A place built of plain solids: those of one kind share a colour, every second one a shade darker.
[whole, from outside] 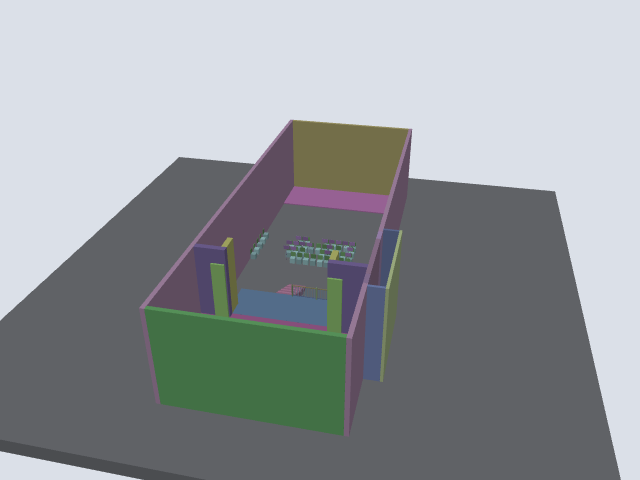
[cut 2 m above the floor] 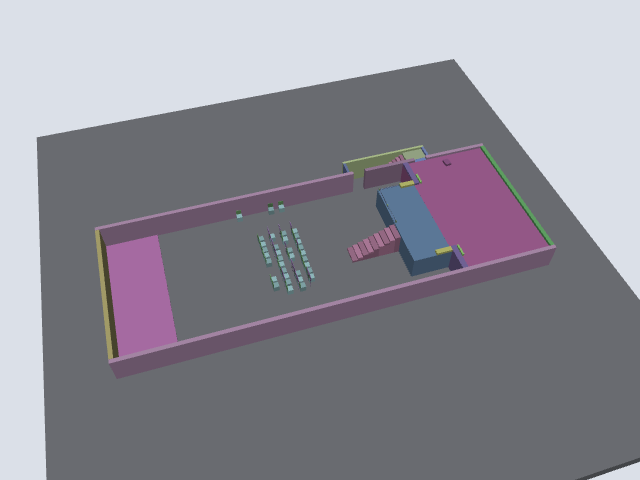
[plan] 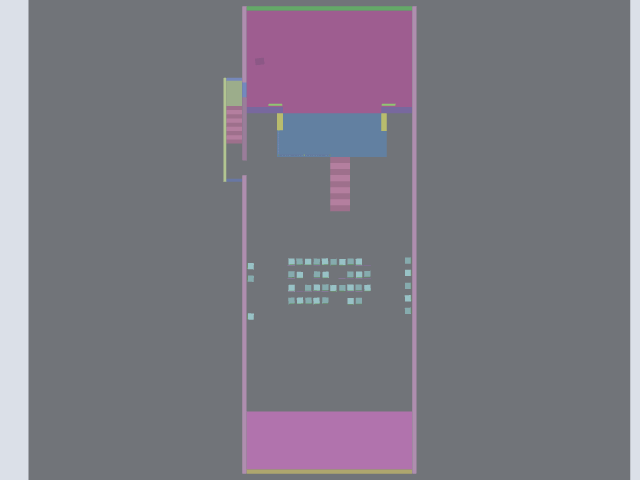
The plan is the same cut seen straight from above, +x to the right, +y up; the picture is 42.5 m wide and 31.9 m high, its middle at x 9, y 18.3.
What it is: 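A parish, school or music hall with a timber stage behind a plastered proscenium wall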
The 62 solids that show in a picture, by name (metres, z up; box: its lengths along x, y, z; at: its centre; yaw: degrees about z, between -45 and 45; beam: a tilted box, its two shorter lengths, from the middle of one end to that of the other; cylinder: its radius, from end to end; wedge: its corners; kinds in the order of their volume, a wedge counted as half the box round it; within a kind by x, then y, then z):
{
 "boards_main_1": {"box": [11.0, 6.82, 1.86], "at": [9.62, 30.14, 0.88]},
 "wall_side_1": {"box": [0.3, 19.84, 6.98], "at": [3.97, 12.68, 3.44]},
 "wall_side_2": {"box": [0.3, 4.2, 6.98], "at": [3.97, 25.68, 3.44]},
 "wall_side_3": {"box": [0.3, 5.08, 6.98], "at": [3.97, 31.31, 3.44]},
 "wall_side_4": {"box": [0.3, 31.09, 6.98], "at": [15.27, 18.3, 3.44]},
 "boards_fore_1": {"box": [7.3, 2.91, 1.86], "at": [9.79, 25.27, 0.88]},
 "wall_back_1": {"box": [11.0, 0.3, 6.98], "at": [9.62, 33.69, 3.44]},
 "wall_rear_1": {"box": [11.0, 0.3, 6.98], "at": [9.62, 2.91, 3.44]},
 "step_1": {"box": [1.05, 0.56, 0.23], "at": [3.3, 24.98, 0.07]},
 "step_2": {"box": [1.05, 0.56, 0.41], "at": [3.3, 25.26, 0.16]},
 "step_3": {"box": [1.05, 0.56, 0.59], "at": [3.3, 25.54, 0.25]},
 "step_4": {"box": [1.05, 0.56, 0.77], "at": [3.3, 25.82, 0.34]},
 "step_5": {"box": [1.05, 0.56, 0.95], "at": [3.3, 26.1, 0.43]},
 "step_6": {"box": [1.05, 0.56, 1.13], "at": [3.3, 26.38, 0.52]},
 "step_7": {"box": [1.05, 0.56, 1.31], "at": [3.3, 26.65, 0.61]},
 "step_8": {"box": [1.05, 0.56, 1.49], "at": [3.3, 26.93, 0.7]},
 "step_9": {"box": [1.05, 0.56, 1.68], "at": [3.3, 27.21, 0.79]},
 "step_10": {"box": [1.31, 0.8, 0.23], "at": [10.33, 20.61, 0.07]},
 "step_11": {"box": [1.31, 0.8, 0.41], "at": [10.33, 21.01, 0.16]},
 "step_12": {"box": [1.31, 0.8, 0.59], "at": [10.33, 21.41, 0.25]},
 "step_13": {"box": [1.31, 0.8, 0.77], "at": [10.33, 21.81, 0.34]},
 "step_14": {"box": [1.31, 0.8, 0.95], "at": [10.33, 22.21, 0.43]},
 "step_15": {"box": [1.31, 0.8, 1.13], "at": [10.33, 22.61, 0.52]},
 "step_16": {"box": [1.31, 0.8, 1.31], "at": [10.33, 23.01, 0.61]},
 "step_17": {"box": [1.31, 0.8, 1.49], "at": [10.33, 23.42, 0.7]},
 "step_18": {"box": [1.31, 0.8, 1.68], "at": [10.33, 23.82, 0.79]},
 "wall_pros_1": {"box": [2.41, 0.41, 6.98], "at": [5.33, 26.93, 3.44]},
 "wall_pros_2": {"box": [2.05, 0.41, 6.98], "at": [14.09, 26.93, 3.44]},
 "wall_pass_out_1": {"box": [0.2, 6.91, 6.98], "at": [2.68, 25.62, 3.44]},
 "wall_pier_1": {"box": [0.4, 1.13, 6.98], "at": [6.34, 26.16, 3.44]},
 "wall_pier_2": {"box": [0.37, 1.18, 6.98], "at": [13.25, 26.14, 3.44]},
 "floor_rear_1": {"box": [11.0, 3.84, 0.14], "at": [9.62, 4.98, 0.02]},
 "boards_pass_1": {"box": [1.05, 1.67, 1.86], "at": [3.3, 28.04, 0.88]},
 "wall_pass_end_1": {"box": [1.05, 0.2, 6.98], "at": [3.3, 22.26, 3.44]},
 "wall_pass_end_2": {"box": [1.05, 0.2, 6.98], "at": [3.3, 28.98, 3.44]},
 "chair_seat_1": {"box": [0.42, 0.42, 0.45], "at": [4.39, 13.21, 0.23], "yaw": -1.4},
 "chair_seat_2": {"box": [0.42, 0.42, 0.45], "at": [4.39, 15.73, 0.23], "yaw": -2.8},
 "chair_seat_3": {"box": [0.42, 0.42, 0.45], "at": [4.39, 16.56, 0.23], "yaw": -2.9},
 "chair_seat_4": {"box": [0.42, 0.42, 0.45], "at": [7.1, 16.01, 0.23], "yaw": 2.0},
 "chair_seat_5": {"box": [0.42, 0.42, 0.45], "at": [7.11, 15.11, 0.23], "yaw": -0.9},
 "chair_seat_6": {"box": [0.42, 0.42, 0.45], "at": [7.11, 16.86, 0.23], "yaw": 1.2},
 "chair_seat_7": {"box": [0.42, 0.42, 0.45], "at": [7.66, 15.97, 0.23], "yaw": -0.9},
 "chair_seat_8": {"box": [0.42, 0.42, 0.45], "at": [9.33, 16.87, 0.23], "yaw": 3.0},
 "chair_seat_9": {"box": [0.42, 0.42, 0.45], "at": [9.35, 14.28, 0.23], "yaw": -2.2},
 "chair_seat_10": {"box": [0.42, 0.42, 0.45], "at": [9.36, 15.14, 0.23], "yaw": 2.0},
 "chair_seat_11": {"box": [0.42, 0.42, 0.45], "at": [9.38, 15.99, 0.23], "yaw": 2.1},
 "chair_seat_12": {"box": [0.42, 0.42, 0.45], "at": [9.91, 16.83, 0.23], "yaw": 1.6},
 "chair_seat_13": {"box": [0.42, 0.42, 0.45], "at": [10.49, 16.83, 0.23], "yaw": -1.3},
 "chair_seat_14": {"box": [0.42, 0.42, 0.45], "at": [11.03, 14.23, 0.23], "yaw": -0.4},
 "chair_seat_15": {"box": [0.42, 0.42, 0.45], "at": [11.03, 16.86, 0.23], "yaw": 0.1},
 "chair_seat_16": {"box": [0.42, 0.42, 0.45], "at": [11.58, 14.25, 0.23], "yaw": 0.7},
 "chair_seat_17": {"box": [0.42, 0.42, 0.45], "at": [11.58, 16.85, 0.23], "yaw": 0.4},
 "chair_seat_18": {"box": [0.42, 0.42, 0.45], "at": [12.15, 16.04, 0.23], "yaw": 1.2},
 "chair_seat_19": {"box": [0.42, 0.42, 0.45], "at": [12.16, 15.11, 0.23], "yaw": 1.1},
 "chair_seat_20": {"box": [0.42, 0.42, 0.45], "at": [14.85, 16.93, 0.23], "yaw": -0.1},
 "wall_side_over_hall_1": {"box": [0.3, 0.98, 4.83], "at": [3.97, 23.09, 4.51]},
 "drape_1": {"box": [0.91, 0.14, 4.18], "at": [6.04, 27.28, 3.85]},
 "drape_2": {"box": [0.91, 0.14, 4.18], "at": [13.56, 27.28, 3.85]},
 "wall_side_over_wing_1": {"box": [0.3, 0.98, 3.02], "at": [3.97, 28.28, 5.42]},
 "boards_sill_1": {"box": [0.3, 0.98, 1.86], "at": [3.97, 28.28, 0.88]},
 "crate_1": {"box": [0.6, 0.45, 0.52], "at": [4.99, 30.17, 2.07], "yaw": 6.9},
 "guard_rail_low_1": {"box": [3.42, 0.05, 0.04], "at": [7.97, 23.93, 1.9]}
}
